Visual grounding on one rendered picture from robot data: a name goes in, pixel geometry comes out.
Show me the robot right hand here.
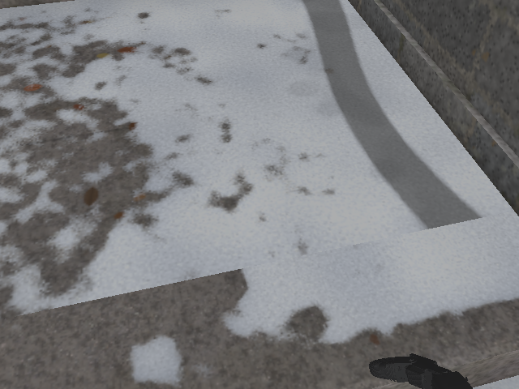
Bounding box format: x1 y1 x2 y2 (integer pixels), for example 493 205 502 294
369 353 473 389

